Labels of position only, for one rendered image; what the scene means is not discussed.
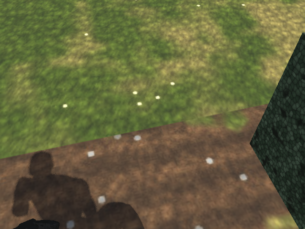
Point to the left robot hand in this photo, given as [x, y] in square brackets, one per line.
[38, 224]

